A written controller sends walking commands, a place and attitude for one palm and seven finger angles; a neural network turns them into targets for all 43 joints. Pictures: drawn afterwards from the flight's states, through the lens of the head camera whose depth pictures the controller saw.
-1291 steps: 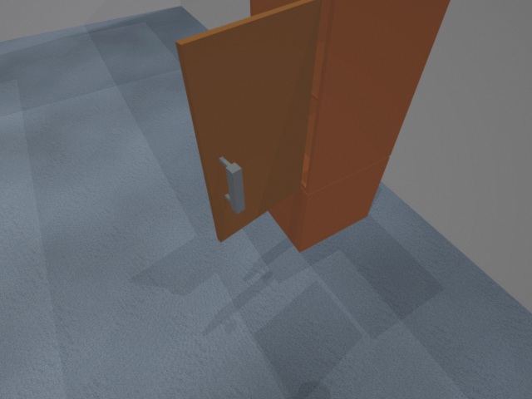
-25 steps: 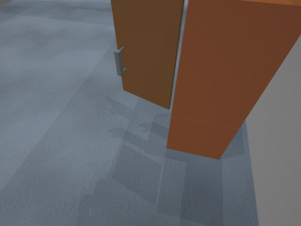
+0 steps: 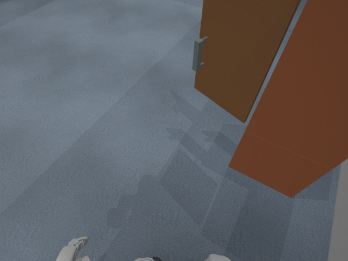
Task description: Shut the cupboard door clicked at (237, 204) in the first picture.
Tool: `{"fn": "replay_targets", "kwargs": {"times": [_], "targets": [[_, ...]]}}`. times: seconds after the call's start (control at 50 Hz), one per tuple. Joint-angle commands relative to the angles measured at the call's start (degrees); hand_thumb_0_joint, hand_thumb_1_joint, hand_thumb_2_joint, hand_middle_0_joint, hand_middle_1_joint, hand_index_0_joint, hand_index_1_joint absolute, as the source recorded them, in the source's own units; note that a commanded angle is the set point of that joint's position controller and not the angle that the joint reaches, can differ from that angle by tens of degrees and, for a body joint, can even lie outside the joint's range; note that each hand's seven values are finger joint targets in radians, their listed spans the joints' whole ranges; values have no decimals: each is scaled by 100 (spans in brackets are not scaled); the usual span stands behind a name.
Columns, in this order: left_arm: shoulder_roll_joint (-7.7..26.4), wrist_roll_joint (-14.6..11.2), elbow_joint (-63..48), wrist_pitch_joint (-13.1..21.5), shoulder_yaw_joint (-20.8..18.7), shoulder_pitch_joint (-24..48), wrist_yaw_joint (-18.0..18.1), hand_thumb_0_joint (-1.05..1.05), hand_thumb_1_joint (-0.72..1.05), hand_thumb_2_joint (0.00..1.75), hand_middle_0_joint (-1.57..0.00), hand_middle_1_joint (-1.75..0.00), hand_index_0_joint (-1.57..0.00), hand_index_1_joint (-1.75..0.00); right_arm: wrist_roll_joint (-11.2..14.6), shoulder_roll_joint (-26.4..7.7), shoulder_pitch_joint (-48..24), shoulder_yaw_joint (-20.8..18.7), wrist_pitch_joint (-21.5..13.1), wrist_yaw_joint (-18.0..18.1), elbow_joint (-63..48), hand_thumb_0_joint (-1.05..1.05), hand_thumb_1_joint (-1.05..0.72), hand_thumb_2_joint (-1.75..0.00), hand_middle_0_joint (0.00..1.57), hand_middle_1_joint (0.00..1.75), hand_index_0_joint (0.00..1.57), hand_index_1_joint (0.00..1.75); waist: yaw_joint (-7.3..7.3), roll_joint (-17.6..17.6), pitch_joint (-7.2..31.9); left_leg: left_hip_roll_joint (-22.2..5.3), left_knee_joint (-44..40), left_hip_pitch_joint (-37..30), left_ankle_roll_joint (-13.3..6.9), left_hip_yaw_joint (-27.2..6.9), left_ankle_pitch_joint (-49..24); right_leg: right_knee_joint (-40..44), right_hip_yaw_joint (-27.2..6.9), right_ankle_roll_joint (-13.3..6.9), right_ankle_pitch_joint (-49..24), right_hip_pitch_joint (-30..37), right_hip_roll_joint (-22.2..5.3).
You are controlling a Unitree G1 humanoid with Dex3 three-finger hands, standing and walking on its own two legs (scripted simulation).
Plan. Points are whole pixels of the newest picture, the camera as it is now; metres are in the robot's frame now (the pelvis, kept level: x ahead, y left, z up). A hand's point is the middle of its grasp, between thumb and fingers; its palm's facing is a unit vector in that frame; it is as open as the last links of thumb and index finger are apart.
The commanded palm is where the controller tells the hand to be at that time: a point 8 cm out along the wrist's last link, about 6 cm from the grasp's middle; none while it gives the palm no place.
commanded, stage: walk to a spot facing it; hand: left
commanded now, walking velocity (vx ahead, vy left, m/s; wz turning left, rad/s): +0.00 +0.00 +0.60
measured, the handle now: (200, 53) +0.93 -0.09 -0.10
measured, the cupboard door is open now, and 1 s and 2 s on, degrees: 73 73 73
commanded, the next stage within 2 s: turn to face it in 1.88 s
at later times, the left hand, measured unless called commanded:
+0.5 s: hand out of the picture -0.03 +0.20 -0.19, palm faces +0.38 -0.89 -0.26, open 7.4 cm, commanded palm none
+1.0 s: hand out of the picture -0.04 +0.15 -0.16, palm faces +0.67 -0.71 -0.22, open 7.4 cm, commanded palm none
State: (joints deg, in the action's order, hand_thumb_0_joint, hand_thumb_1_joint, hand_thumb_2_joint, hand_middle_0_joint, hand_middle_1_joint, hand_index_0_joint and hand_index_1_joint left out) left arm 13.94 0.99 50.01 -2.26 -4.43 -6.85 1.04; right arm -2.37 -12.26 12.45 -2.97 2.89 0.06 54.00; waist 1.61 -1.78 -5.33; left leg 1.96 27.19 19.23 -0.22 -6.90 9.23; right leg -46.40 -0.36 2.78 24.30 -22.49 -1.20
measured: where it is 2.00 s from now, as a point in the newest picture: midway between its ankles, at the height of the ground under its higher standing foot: (127, 236)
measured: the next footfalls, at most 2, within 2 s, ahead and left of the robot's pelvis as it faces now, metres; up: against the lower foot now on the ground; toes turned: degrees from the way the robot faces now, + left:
right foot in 0.06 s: +0.05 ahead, -0.14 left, +0.00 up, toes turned +3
left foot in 0.42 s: -0.01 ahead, +0.11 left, +0.00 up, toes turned +21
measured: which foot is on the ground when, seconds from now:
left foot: down 0.00-0.06, up 0.08-0.40, down 0.42-0.72, up 0.74-1.00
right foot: up 0.00-0.04, down 0.06-0.42, up 0.44-0.70, down 0.72-1.00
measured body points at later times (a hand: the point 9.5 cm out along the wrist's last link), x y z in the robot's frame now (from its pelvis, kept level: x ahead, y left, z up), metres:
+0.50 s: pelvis +0.00 -0.02 -0.01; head +0.05 +0.02 +0.43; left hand -0.05 +0.24 -0.17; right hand +0.20 -0.22 -0.14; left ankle -0.04 +0.09 -0.74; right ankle +0.01 -0.15 -0.70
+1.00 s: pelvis +0.06 -0.02 +0.00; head +0.09 +0.01 +0.45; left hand -0.08 +0.19 -0.14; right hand +0.28 -0.17 -0.14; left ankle -0.02 +0.10 -0.69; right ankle +0.09 -0.14 -0.74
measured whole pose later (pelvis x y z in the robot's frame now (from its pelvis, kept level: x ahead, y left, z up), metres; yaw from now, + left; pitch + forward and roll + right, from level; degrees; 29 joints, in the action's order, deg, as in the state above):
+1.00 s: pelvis +0.06 -0.02 +0.00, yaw +42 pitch +1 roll +1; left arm 11.0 1.7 53.0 2.1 -3.5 -16.6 0.0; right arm -1.9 -13.2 11.1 -4.1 3.8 -3.4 53.0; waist 0.2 1.1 -4.3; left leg -3.5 48.9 26.9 1.6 3.8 20.8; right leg -23.1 15.5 1.9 17.0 -6.3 -7.7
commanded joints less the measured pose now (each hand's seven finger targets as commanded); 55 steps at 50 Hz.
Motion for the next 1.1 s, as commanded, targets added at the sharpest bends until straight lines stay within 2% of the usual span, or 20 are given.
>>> {"fn": "replay_targets", "kwargs": {"times": [0.0, 0.02, 0.04, 0.06, 0.16, 0.32, 0.36, 0.38, 0.4, 0.42, 0.58, 0.66, 0.7, 0.72, 0.78, 0.82, 0.98, 1.04, 1.06, 1.08], "targets": [[549, -1, -211, 136, -154, -991, 50, 0, 90, 90, -20, -30, -20, -30, 91, -1070, -261, -366, -42, 47, -551, 0, -90, -90, 20, 30, 20, 30, -379, -675, 816, -768, -433, 495, -498, -1291, 228, 1841, 188, -50, -855, 1612, 168], [899, 64, -235, 188, -230, -1151, 82, 0, 90, 90, -20, -30, -20, -30, 149, -789, -274, -355, -26, 9, -636, 0, -90, -90, 20, 30, 20, 30, -467, 241, 766, -251, 367, 1236, -157, -879, 1155, 2844, -679, -299, -327, 2108, -657], [1413, 152, -352, 215, -319, -996, 117, 0, 90, 90, -20, -30, -20, -30, 158, -462, -187, -324, -39, -20, -753, 0, -90, -90, 20, 30, 20, 30, -446, 1775, 553, 515, 2109, 1861, 277, 233, 2121, 3588, -2508, -993, 138, 1829, -2324], [1421, 93, -476, 173, -238, -617, 121, 0, 90, 90, -20, -30, -20, -30, 74, -712, -207, -373, -21, -60, -770, 0, -90, -90, 20, 30, 20, 30, -301, 1140, 375, 182, 3375, 1444, 235, 109, 2421, 3532, -2261, -1316, -256, 876, -2712], [733, 87, -523, 278, -125, -114, 128, 0, 90, 90, -20, -30, -20, -30, 135, -523, -143, -295, 66, -183, -631, 0, -90, -90, 20, 30, 20, 30, 67, 1266, 348, -277, 3896, 1250, 375, 606, 1503, 2594, -124, -1055, -2952, 1090, -1614], [1086, 92, -203, 249, -288, -971, 107, 0, 90, 90, -20, -30, -20, -30, 179, -410, -570, -136, -59, -159, -769, 0, -90, -90, 20, 30, 20, 30, -313, 1332, 842, -208, 992, 304, 248, 1167, 1423, 1701, 252, -917, -4549, 2183, -1870], [1031, 24, -195, 217, -271, -905, 74, 0, 90, 90, -20, -30, -20, -30, 151, -660, -127, -183, -110, -158, -638, 0, -90, -90, 20, 30, 20, 30, -54, 878, 1009, -279, -260, -961, 137, 1033, 124, 889, 704, -486, -3799, 1463, -1671], [769, -26, -332, 183, -232, -1046, 41, 0, 90, 90, -20, -30, -20, -30, 87, -1229, 153, -311, -166, -128, -593, 0, -90, -90, 20, 30, 20, 30, 75, -529, 1375, -1410, -449, -2069, -331, -330, -1724, -142, 1050, -81, -1994, 229, -1128], [428, -13, -592, 171, -71, -765, 20, 0, 90, 90, -20, -30, -20, -30, 87, -1693, 515, -440, -142, -69, -516, 0, -90, -90, 20, 30, 20, 30, 303, -1712, 1327, -2618, -430, -2509, -1211, -1668, -4124, -1148, 874, 169, 1498, -1033, -535], [549, 45, -714, 102, -68, -282, 54, 0, 90, 90, -20, -30, -20, -30, 77, -1641, 813, -426, -121, -1, -367, 0, -90, -90, 20, 30, 20, 30, 497, -1061, 1227, -2547, -332, -2251, -1396, -1484, -3772, -1666, 313, 79, 1345, -1159, -529], [437, -18, -466, 63, -96, -477, -41, 0, 90, 90, -20, -30, -20, -30, 39, -1288, -294, -304, -116, 96, -654, 0, -90, -90, 20, 30, 20, 30, -35, -864, 734, -1388, -453, -917, -821, -740, -1850, -283, 288, 108, 127, -177, -157], [648, 43, -202, 180, -199, -1485, -100, 0, 90, 90, -20, -30, -20, -30, 92, -1150, -737, -306, -49, 26, -827, 0, -90, -90, 20, 30, 20, 30, -549, -393, 692, -727, -8, 911, -460, -714, 1793, 1729, 443, 39, -446, 1993, 8], [1415, 140, -258, 234, -299, -1775, -20, 0, 90, 90, -20, -30, -20, -30, 121, -512, -835, -202, -91, -45, -1081, 0, -90, -90, 20, 30, 20, 30, -836, 2172, 333, 348, 3330, 2411, 92, 413, 2861, 3924, -2769, -879, 2079, 2022, -2493], [1359, 61, -382, 267, -283, -1358, -6, 0, 90, 90, -20, -30, -20, -30, 58, -754, -680, -267, -54, -94, -1065, 0, -90, -90, 20, 30, 20, 30, -484, 1737, 241, -80, 4327, 2280, 62, 70, 2338, 4096, -2881, -1093, 2531, 1295, -2683], [802, 77, -514, 402, -177, -377, 23, 0, 90, 90, -20, -30, -20, -30, 21, -676, -401, -289, -21, -247, -763, 0, -90, -90, 20, 30, 20, 30, 28, 1200, 75, -579, 4699, 1808, 198, 341, 1086, 3782, -911, -819, 1108, 642, -1988], [698, 74, -353, 492, -165, -593, 7, 0, 90, 90, -20, -30, -20, -30, 66, -465, -440, -232, -38, -299, -695, 0, -90, -90, 20, 30, 20, 30, -47, 1150, 91, -608, 3894, 1565, 267, 658, 946, 3607, -13, -769, -129, 967, -1769], [925, 99, 222, 554, -272, -1573, -58, 0, 90, 90, -20, -30, -20, -30, 104, -220, -1048, -79, -273, -369, -842, 0, -90, -90, 20, 30, 20, 30, -545, 1183, 356, -522, 1217, 1151, 68, 1315, 1376, 2931, 724, -823, -2090, 2481, -2185], [1037, 35, 229, 539, -300, -1386, -96, 0, 90, 90, -20, -30, -20, -30, 60, -401, -354, -111, -371, -316, -664, 0, -90, -90, 20, 30, 20, 30, -99, 851, 643, -137, 232, -508, -88, 1732, 891, 1822, 1312, -554, -2714, 1864, -1972], [888, 15, 196, 535, -271, -1308, -129, 0, 90, 90, -20, -30, -20, -30, 43, -770, 400, -224, -407, -271, -445, 0, -90, -90, 20, 30, 20, 30, 278, 183, 1095, -361, -239, -1988, -253, 1271, 705, 443, 1639, -290, -2540, 1024, -1689], [492, -32, -136, 511, -193, -1150, -230, 0, 90, 90, -20, -30, -20, -30, -24, -1631, 1273, -445, -437, -177, -281, 0, -90, -90, 20, 30, 20, 30, 712, -1624, 1484, -2123, -500, -3463, -1021, -1459, 414, -1490, 1721, 123, 253, -1193, -754]]}}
